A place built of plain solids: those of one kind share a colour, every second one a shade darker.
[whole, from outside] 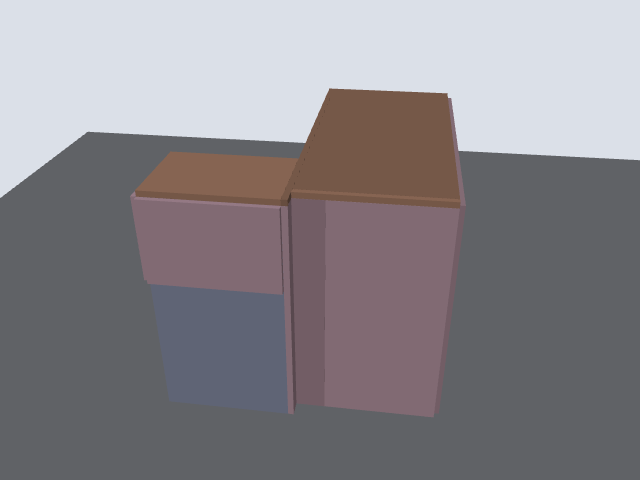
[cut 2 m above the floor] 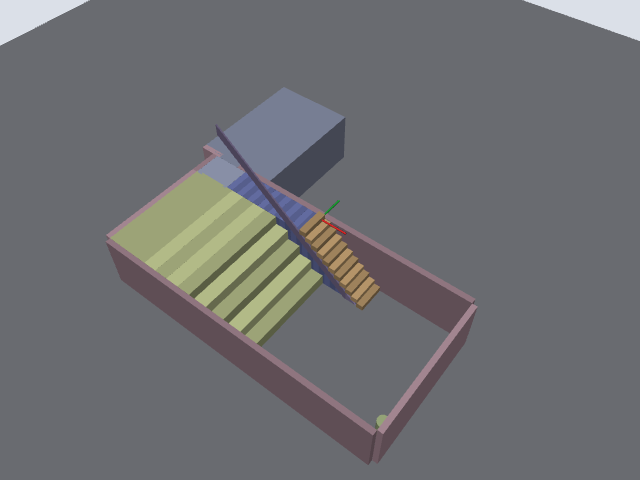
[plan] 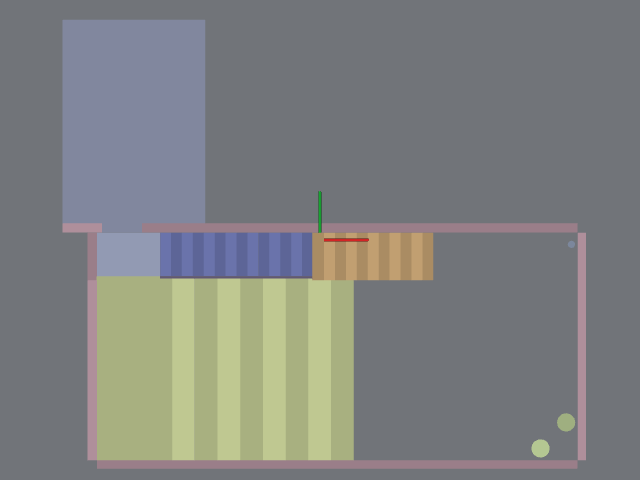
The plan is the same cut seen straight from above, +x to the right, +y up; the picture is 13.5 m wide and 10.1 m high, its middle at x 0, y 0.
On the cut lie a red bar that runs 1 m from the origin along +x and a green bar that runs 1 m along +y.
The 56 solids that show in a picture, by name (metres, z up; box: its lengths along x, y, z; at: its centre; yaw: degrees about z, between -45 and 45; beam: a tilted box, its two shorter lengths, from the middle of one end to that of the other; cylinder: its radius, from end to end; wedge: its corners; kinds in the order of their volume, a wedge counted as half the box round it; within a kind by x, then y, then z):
{
 "floor_1": {"box": [1.33, 1.0, 5.43], "at": [-4.03, -0.35, 2.42]},
 "floor_2": {"box": [3.01, 4.48, 5.43], "at": [-3.92, 2.4, 2.42]},
 "mass_1": {"box": [1.59, 3.88, 3.76], "at": [-3.91, -2.7, 1.83]},
 "mass_2": {"box": [0.48, 3.88, 3.35], "at": [-2.87, -2.7, 1.62]},
 "mass_3": {"box": [0.48, 3.88, 2.93], "at": [-2.39, -2.7, 1.42]},
 "mass_4": {"box": [0.48, 3.88, 2.52], "at": [-1.92, -2.7, 1.21]},
 "mass_5": {"box": [0.48, 3.88, 2.11], "at": [-1.44, -2.7, 1.0]},
 "mass_6": {"box": [0.48, 3.88, 1.7], "at": [-0.96, -2.7, 0.8]},
 "mass_7": {"box": [0.48, 3.88, 1.29], "at": [-0.48, -2.7, 0.59]},
 "mass_8": {"box": [0.48, 3.88, 0.87], "at": [-0.01, -2.7, 0.39]},
 "mass_9": {"box": [0.48, 3.88, 0.46], "at": [0.47, -2.7, 0.18]},
 "wall_1": {"box": [0.18, 4.28, 2.93], "at": [-5.51, 2.5, 6.6]},
 "wall_2": {"box": [0.83, 0.2, 8.11], "at": [-5.0, 0.25, 4.0]},
 "wall_3": {"box": [0.2, 3.79, 8.11], "at": [-4.79, -2.74, 4.0]},
 "wall_4": {"box": [0.2, 1.0, 8.11], "at": [-4.79, -0.35, 4.0]},
 "wall_5": {"box": [3.01, 0.18, 2.93], "at": [-3.92, 4.73, 6.6]},
 "wall_6": {"box": [10.11, 0.18, 8.11], "at": [0.36, -4.73, 4.0]},
 "wall_7": {"box": [9.17, 0.2, 8.11], "at": [0.84, 0.25, 4.0]},
 "wall_8": {"box": [0.18, 4.79, 8.11], "at": [5.51, -2.24, 4.0]},
 "roof_1": {"box": [0.2, 4.79, 0.2], "at": [-4.79, -2.24, 8.16]},
 "roof_2": {"box": [3.01, 4.28, 0.2], "at": [-3.92, 2.5, 8.16]},
 "roof_3": {"box": [10.84, 0.2, 0.2], "at": [0.0, 0.25, 8.16]},
 "roof_4": {"box": [10.11, 4.79, 0.2], "at": [0.36, -2.24, 8.16]},
 "under_1": {"box": [0.23, 0.92, 4.78], "at": [-3.25, -0.3, 2.34]},
 "under_2": {"box": [0.23, 0.92, 4.58], "at": [-3.02, -0.3, 2.24]},
 "under_3": {"box": [0.23, 0.92, 4.39], "at": [-2.79, -0.3, 2.14]},
 "under_4": {"box": [0.23, 0.92, 4.19], "at": [-2.56, -0.3, 2.04]},
 "under_5": {"box": [0.23, 0.92, 3.99], "at": [-2.33, -0.3, 1.95]},
 "under_6": {"box": [0.23, 0.92, 3.79], "at": [-2.1, -0.3, 1.85]},
 "under_7": {"box": [0.23, 0.92, 3.6], "at": [-1.87, -0.3, 1.75]},
 "under_8": {"box": [0.23, 0.92, 3.4], "at": [-1.64, -0.3, 1.65]},
 "under_9": {"box": [0.23, 0.92, 3.2], "at": [-1.41, -0.3, 1.55]},
 "under_10": {"box": [0.23, 0.92, 3.01], "at": [-1.18, -0.3, 1.45]},
 "under_11": {"box": [0.23, 0.92, 2.81], "at": [-0.95, -0.3, 1.35]},
 "under_12": {"box": [0.23, 0.92, 2.61], "at": [-0.72, -0.3, 1.26]},
 "under_13": {"box": [0.23, 0.92, 2.41], "at": [-0.49, -0.3, 1.16]},
 "under_14": {"box": [0.23, 0.92, 2.22], "at": [-0.26, -0.3, 1.06]},
 "under_15": {"box": [0.23, 0.92, 2.02], "at": [-0.03, -0.3, 0.96]},
 "under_16": {"box": [0.23, 0.92, 1.82], "at": [0.2, -0.3, 0.86]},
 "under_17": {"box": [0.23, 0.92, 1.63], "at": [0.43, -0.3, 0.76]},
 "under_18": {"box": [0.23, 0.92, 1.23], "at": [0.89, -0.3, 0.57]},
 "string_1": {"wedge": [[-3.36, -0.81, 4.31], [-3.36, -0.81, 4.7], [-3.36, -0.76, 4.31], [-3.36, -0.76, 4.7], [1.69, -0.81, -0.05], [1.69, -0.81, 0.35], [1.69, -0.76, -0.05], [1.69, -0.76, 0.35]]},
 "string_2": {"wedge": [[1.69, -0.81, -0.05], [1.69, -0.81, 0.35], [1.69, -0.76, -0.05], [1.69, -0.76, 0.35], [2.12, -0.81, -0.05], [2.12, -0.81, -0.03], [2.12, -0.76, -0.05], [2.12, -0.76, -0.03]]},
 "tread_1": {"wedge": [[-0.17, -0.85, 1.97], [-0.17, -0.85, 2.18], [-0.17, 0.15, 1.97], [-0.17, 0.15, 2.18], [0.08, -0.85, 1.97], [0.08, -0.85, 2.17], [0.09, 0.15, 1.97], [0.09, 0.15, 2.17]]},
 "tread_2": {"wedge": [[0.06, -0.85, 1.77], [0.06, -0.85, 1.98], [0.07, 0.15, 1.77], [0.07, 0.15, 1.98], [0.32, -0.85, 1.77], [0.32, -0.85, 1.98], [0.32, 0.15, 1.77], [0.32, 0.15, 1.98]]},
 "tread_3": {"wedge": [[0.3, -0.85, 1.57], [0.3, -0.85, 1.78], [0.3, 0.15, 1.57], [0.3, 0.15, 1.78], [0.54, -0.85, 1.57], [0.54, -0.85, 1.78], [0.55, 0.15, 1.57], [0.55, 0.15, 1.78]]},
 "tread_4": {"wedge": [[0.52, -0.85, 1.37], [0.52, -0.85, 1.58], [0.53, 0.15, 1.37], [0.53, 0.15, 1.58], [0.77, 0.15, 1.37], [0.77, 0.15, 1.58], [0.78, -0.85, 1.37], [0.78, -0.85, 1.58]]},
 "tread_5": {"wedge": [[0.75, 0.15, 1.18], [0.75, 0.15, 1.39], [0.76, -0.85, 1.18], [0.76, -0.85, 1.39], [1.01, -0.85, 1.18], [1.01, -0.85, 1.39], [1.01, 0.15, 1.18], [1.01, 0.15, 1.39]]},
 "tread_6": {"wedge": [[0.99, -0.85, 0.98], [0.99, -0.85, 1.19], [0.99, 0.15, 0.98], [0.99, 0.15, 1.19], [1.23, 0.15, 0.98], [1.23, 0.15, 1.19], [1.24, -0.85, 0.98], [1.24, -0.85, 1.19]]},
 "tread_7": {"wedge": [[1.21, 0.15, 0.78], [1.21, 0.15, 0.99], [1.22, -0.85, 0.78], [1.22, -0.85, 0.99], [1.46, -0.85, 0.78], [1.46, -0.85, 0.99], [1.46, 0.15, 0.78], [1.46, 0.15, 0.99]]},
 "tread_8": {"wedge": [[1.44, -0.85, 0.59], [1.44, -0.85, 0.8], [1.44, 0.15, 0.59], [1.44, 0.15, 0.8], [1.69, -0.85, 0.59], [1.69, -0.85, 0.79], [1.7, 0.15, 0.59], [1.7, 0.15, 0.8]]},
 "tread_9": {"wedge": [[1.67, -0.85, 0.39], [1.67, -0.85, 0.6], [1.68, 0.15, 0.39], [1.68, 0.15, 0.6], [1.93, -0.85, 0.39], [1.93, -0.85, 0.6], [1.93, 0.15, 0.39], [1.93, 0.15, 0.6]]},
 "tread_10": {"wedge": [[1.91, -0.85, 0.19], [1.91, -0.85, 0.4], [1.91, 0.15, 0.19], [1.91, 0.15, 0.4], [2.15, 0.15, 0.19], [2.15, 0.15, 0.4], [2.16, -0.85, 0.19], [2.16, -0.85, 0.4]]},
 "tread_11": {"wedge": [[2.13, 0.15, -0.05], [2.13, 0.15, 0.21], [2.14, -0.85, -0.05], [2.14, -0.85, 0.21], [2.38, -0.85, -0.05], [2.38, -0.85, 0.2], [2.38, 0.15, -0.05], [2.38, 0.15, 0.2]]},
 "bin_1": {"cylinder": 0.19, "from": [4.64, -4.39, 0.0], "to": [4.64, -4.39, 0.62]},
 "bin_2": {"cylinder": 0.19, "from": [5.18, -3.84, 0.0], "to": [5.18, -3.84, 0.75]}
}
